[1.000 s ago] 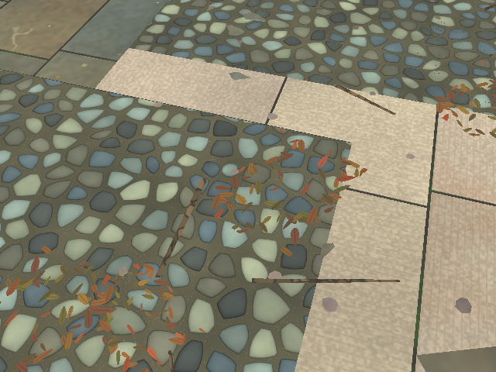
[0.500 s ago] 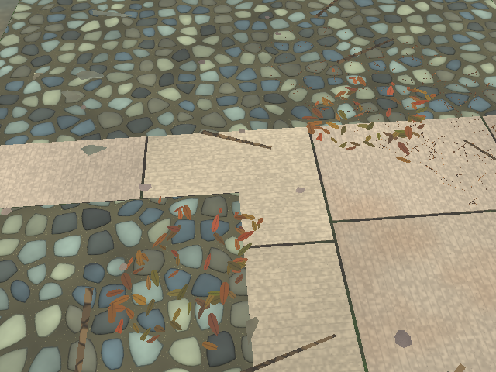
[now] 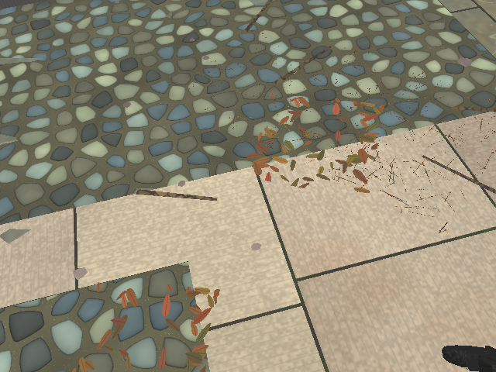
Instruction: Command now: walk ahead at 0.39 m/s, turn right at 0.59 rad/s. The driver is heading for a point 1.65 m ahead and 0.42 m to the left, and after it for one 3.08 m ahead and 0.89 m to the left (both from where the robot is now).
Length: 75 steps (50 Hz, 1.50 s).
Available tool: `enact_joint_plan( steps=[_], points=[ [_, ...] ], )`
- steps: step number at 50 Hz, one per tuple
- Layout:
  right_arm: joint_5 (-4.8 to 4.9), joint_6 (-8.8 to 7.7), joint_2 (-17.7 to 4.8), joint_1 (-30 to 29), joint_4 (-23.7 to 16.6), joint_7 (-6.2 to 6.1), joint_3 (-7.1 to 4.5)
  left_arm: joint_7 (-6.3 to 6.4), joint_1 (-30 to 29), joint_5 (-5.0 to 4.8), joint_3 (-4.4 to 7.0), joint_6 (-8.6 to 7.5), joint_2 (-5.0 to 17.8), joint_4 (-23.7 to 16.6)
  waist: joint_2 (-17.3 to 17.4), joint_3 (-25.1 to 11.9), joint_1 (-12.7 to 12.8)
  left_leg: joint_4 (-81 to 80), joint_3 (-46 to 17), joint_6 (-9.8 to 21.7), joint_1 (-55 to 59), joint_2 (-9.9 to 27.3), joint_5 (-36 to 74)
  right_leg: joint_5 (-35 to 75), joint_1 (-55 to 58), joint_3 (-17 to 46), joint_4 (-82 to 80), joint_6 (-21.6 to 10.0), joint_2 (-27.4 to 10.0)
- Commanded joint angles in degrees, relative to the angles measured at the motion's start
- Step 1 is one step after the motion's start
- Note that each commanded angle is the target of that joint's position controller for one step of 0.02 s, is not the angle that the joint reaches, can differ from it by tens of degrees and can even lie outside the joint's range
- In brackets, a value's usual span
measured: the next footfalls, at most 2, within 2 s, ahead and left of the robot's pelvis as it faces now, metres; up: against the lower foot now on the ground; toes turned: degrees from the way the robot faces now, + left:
left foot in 0.12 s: +0.27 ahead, +0.13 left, +0.00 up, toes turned -8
right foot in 0.48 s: +0.22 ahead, -0.10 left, +0.00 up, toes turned +2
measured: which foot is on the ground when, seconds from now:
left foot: up 0.00-0.10, down 0.12-0.50, up 0.52-0.82, down 0.84-1.00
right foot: down 0.00-0.14, up 0.16-0.46, down 0.48-0.84, up 0.86-1.00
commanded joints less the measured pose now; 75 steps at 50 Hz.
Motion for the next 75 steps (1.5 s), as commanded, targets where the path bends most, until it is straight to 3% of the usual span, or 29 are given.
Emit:
enact_joint_plan(
  steps=[1, 6, 7, 8, 9, 10, 12, 15, 20, 24, 25, 26, 27, 30, 34, 37, 41, 42, 43, 44, 45, 48, 55, 64, 65, 66, 67, 69, 75],
  points=[
    [0.05, -1.27, -4.26, -6.03, -5.65, 0.59, -0.67, 0.7, 1.42, -0.21, 2.55, 0.1, 9.75, -2.4, -8.38, -0.78, 0.03, -5.82, 2.79, 0.6, 7.43, -4.55, 3.72, 18.65, -3.94, 9.1, -0.89, -5.99, -11.56],
    [-1.3, -2.52, -8.84, 5.55, -3.9, 0.66, -2.26, 1.76, -3.05, 0.07, 1.78, 1.56, 7.13, -5.85, -8.95, -8.66, -6.39, -12.43, 1.15, 5.56, 25.35, -2.07, 9.11, 22.86, -2.32, 12.45, 19.14, -0.26, -7.09],
    [-2.64, -2.38, -12.24, 12.87, -3.41, 0.33, -2.63, 1.86, -2.49, 1.4, 0.54, 1.39, 3.97, -7.47, -0.39, -17.42, -8.24, -7.75, -8.18, 9.13, 40.63, 9.33, 29.9, 5.13, -10.05, 6.63, 34.98, 2.63, -2.87],
    [-2.39, -1.27, -13.62, 14.72, -1.92, 0.84, -2.86, 1.48, 12.4, 0.22, -0.08, 1.12, 2.23, -6.75, 17.24, -26.31, -1.82, -7.91, -30.03, 21.81, 55.65, 22.81, 35.25, -30.35, -24.49, 4.55, 51.14, 5.61, 3.35],
    [-0.46, -0.49, -9.35, 12.7, -2.93, 1.16, -2.06, 1.37, 14.24, -0.26, 0.74, 1.55, 8.22, -3.83, 10.44, -25.18, -2.61, -10.51, -32.86, 21.38, 51.71, 21.01, 17.84, -25.83, -27.51, 6.93, 56.88, 6.79, -1.34],
    [-0.22, 0.13, -4.93, 9.68, -3.79, 1.19, -0.69, 1.42, 7.11, -0.26, 1.19, 2.38, 10.0, -3.95, 5.78, -17.04, -4.6, -11.79, -23.81, 18.59, 44.58, 16.45, 10.14, -22.17, -29.33, 4.83, 57.57, 7.71, -2.85],
    [-0.72, 1.23, -1.69, 3.81, -3.67, 1.75, 1.24, 1.96, 0.08, 1.35, 0.98, 3.95, 8.63, -5.19, 1.44, -8.62, -3.05, -15.44, -15.74, 15.85, 29.02, 10.43, 2.99, -17.0, -24.93, 1.36, 48.18, 8.27, -7.05],
    [-0.89, 2.34, -6.1, 2.57, -2.69, 1.38, -0.06, 2.11, -0.89, 1.67, -0.26, 3.97, 4.18, -5.79, 6.49, -6.26, -1.5, -17.08, -8.55, 14.7, 19.83, 4.48, 10.79, -15.47, -13.85, -4.04, 29.64, 8.47, -6.31],
    [0.77, 4.19, -10.22, 4.53, -3.22, 0.25, -1.73, 2.47, -3.93, 1.01, 0.13, 4.03, 6.17, -5.89, 5.79, -9.04, -2.79, -18.14, -14.17, 15.33, 22.06, 6.38, -4.38, -4.97, -9.27, -3.61, 18.71, 7.27, -4.45],
    [1.65, 5.72, -7.98, 5.11, -3.66, -0.83, -1.23, 2.05, -4.32, 1.72, 0.73, 3.17, 7.14, -6.62, 3.99, -5.93, -1.33, -15.17, -14.52, 10.53, 13.51, 2.21, -18.29, 2.44, 0.23, -2.68, 5.36, 3.31, -6.92],
    [1.36, 5.57, -5.88, 5.62, -4.36, -0.82, -0.69, 2.41, -2.81, 2.65, 1.55, 3.12, 10.56, -6.97, -2.09, -6.64, -1.39, -8.85, -10.58, 7.65, 7.86, -0.92, -21.96, 1.57, 4.21, 3.75, 2.98, -0.04, -14.75],
    [1.52, 5.28, -4.45, 5.46, -5.87, -0.75, -0.43, 2.28, -3.09, 3.34, 2.4, 3.42, 13.02, -6.26, -14.84, -4.67, -2.81, 0.99, 0.31, 4.69, 3.7, -8.34, -28.43, 4.55, 0.49, 12.47, -1.78, -5.69, -22.28],
    [1.11, 4.91, -6.88, 6.41, -5.58, -0.61, -1.23, 2.29, -6.01, 3.99, 2.03, 3.04, 11.51, -7.91, -17.53, -4.5, -2.29, 14.8, 2.59, 2.58, 2.57, -7.7, -35.0, 13.19, -0.68, 17.16, -3.61, -10.04, -28.16],
    [1.32, 6.59, -8.16, 11.66, -2.91, -0.86, -2.77, 2.64, -12.36, 1.89, 0.96, 1.87, 8.06, -9.65, -9.17, -4.33, -5.07, 29.74, 0.87, -0.58, -0.47, -5.1, -30.68, 27.1, 1.29, 6.73, 0.71, -6.97, -23.74],
    [1.75, 7.64, -4.17, 7.68, -6.14, 0.12, -1.19, 2.64, -10.97, 1.65, 1.57, 2.94, 9.26, -8.56, -10.8, -4.51, -2.83, 20.45, 5.37, -2.77, 2.56, -3.38, -24.68, 28.51, 2.13, -1.74, 1.48, -6.34, -20.73],
    [1.7, 7.78, -4.83, 5.8, -8.68, 1.38, -0.99, 2.49, -9.98, 1.29, 2.47, 3.6, 11.56, -8.1, -12.82, -6.25, -1.52, 10.96, 8.21, -1.63, 9.82, -3.46, -23.71, 27.59, 1.44, -3.54, 2.44, -6.55, -22.15],
    [1.36, 8.17, -6.61, 10.75, -8.32, 1.98, -2.16, 1.91, -10.67, -0.57, 2.64, 3.2, 11.73, -7.21, -11.94, -6.38, -4.45, -6.15, 11.26, 2.76, 21.0, -6.04, -13.04, 21.33, -1.82, -6.29, 9.2, -2.52, -22.1],
    [1.11, 8.15, -8.61, 12.91, -7.99, 1.27, -2.98, 1.52, -7.19, -0.15, 2.24, 2.83, 9.95, -5.7, -7.25, -7.1, -4.72, -11.13, 7.58, 4.85, 28.54, -5.33, -3.93, 14.21, -6.76, -9.84, 15.56, 1.52, -19.74],
    [0.71, 7.99, -16.42, 14.94, -9.02, 0.1, -4.87, 1.08, -6.32, 2.73, 1.09, 2.56, 6.35, -7.36, 9.93, -8.78, -3.51, -11.55, -12.75, 10.94, 39.83, 9.73, 20.27, -9.71, -21.98, -15.45, 33.56, 7.86, -13.17],
    [-1.09, 7.09, -17.73, 15.09, -10.29, 0.5, -4.55, 1.44, -12.07, 2.86, 0.64, 2.26, 5.94, -10.24, 14.38, -10.73, -6.44, -12.83, -25.76, 23.72, 38.7, 19.4, 29.08, -27.98, -31.95, -8.07, 45.86, 9.94, -5.94],
    [-1.55, 6.01, -15.3, 15.5, -10.21, 0.95, -3.91, 1.71, -14.79, 1.58, 1.37, 2.32, 8.83, -10.44, 7.26, -11.43, -8.41, -14.18, -22.84, 24.5, 37.51, 17.34, 22.68, -25.91, -32.66, -3.25, 51.34, 9.34, -7.15],
    [1.04, 5.71, -10.87, 8.13, -10.71, -0.25, -2.56, 3.06, -13.07, 1.67, 2.19, 3.25, 9.87, -8.68, 3.3, -6.53, -4.21, -14.32, -13.62, 16.56, 31.38, 9.23, 10.2, -13.57, -31.68, -1.9, 46.97, 8.74, -8.85],
    [0.87, 6.93, -11.56, 8.59, -11.62, -1.89, -2.83, 2.15, -12.6, 1.37, 1.08, 2.67, 6.6, -8.72, 5.09, -7.56, -4.28, -15.07, -14.85, 16.0, 28.22, 5.62, -0.73, -5.84, -24.51, -1.93, 31.23, 10.08, -5.48],
    [0.93, 7.86, -9.17, 6.79, -11.79, -1.12, -1.32, -0.16, -9.15, 0.99, 0.79, 1.08, 6.16, -8.32, 6.05, -6.64, -2.83, -10.47, -18.96, 12.75, 23.17, 3.22, -3.61, 3.16, -6.58, -4.38, 4.53, 6.49, -5.1],
    [0.62, 7.62, -7.64, 8.72, -11.42, -1.21, -0.79, -0.14, -8.82, 1.88, 0.97, 0.86, 7.72, -8.63, 3.49, -6.97, -3.28, -8.62, -17.54, 9.76, 20.44, 1.16, -8.87, 9.06, -1.59, -1.07, 1.78, 4.94, -9.12],
    [-0.6, 7.17, -5.28, 11.53, -11.4, -1.13, -0.03, 0.16, -8.68, 2.96, 1.44, 0.96, 11.46, -9.62, -6.99, -8.27, -5.69, 0.15, -11.1, 6.16, 16.43, -4.47, -20.48, 19.28, 2.43, 8.29, 0.32, 1.05, -19.0],
    [-0.06, 6.77, -6.18, 10.64, -12.42, -1.15, -0.49, -0.04, -10.73, 4.08, 1.02, 1.07, 11.05, -8.62, -16.86, -5.29, -7.5, 2.8, -3.81, 3.49, 13.84, -8.62, -30.49, 20.51, -3.85, 16.07, -1.34, -7.0, -24.48],
    [-0.03, 6.73, -10.34, 8.67, -11.49, -1.41, -1.98, 0.01, -12.78, 3.06, 0.09, 0.66, 7.71, -9.74, -13.41, -4.42, -4.85, 13.41, -2.46, 0.24, 13.35, -6.66, -33.58, 17.12, -4.14, 14.95, -2.24, -8.95, -23.5],
    [0.64, 7.55, -2.9, 9.54, -9.08, -0.85, -0.12, 0.09, -12.63, 1.53, -0.21, 2.04, 7.54, -8.33, -12.11, -5.28, -3.81, 3.26, 2.95, -2.54, 18.63, -4.45, -26.77, 25.68, -1.8, 4.01, 3.07, -5.41, -16.22]
  ],
)
Velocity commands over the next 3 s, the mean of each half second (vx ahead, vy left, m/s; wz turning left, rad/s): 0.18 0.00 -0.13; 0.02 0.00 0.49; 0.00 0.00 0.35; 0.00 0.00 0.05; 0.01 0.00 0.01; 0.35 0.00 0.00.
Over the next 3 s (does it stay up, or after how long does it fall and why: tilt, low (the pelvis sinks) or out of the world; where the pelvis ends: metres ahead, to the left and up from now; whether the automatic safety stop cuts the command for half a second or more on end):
stays up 0.34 0.11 -0.01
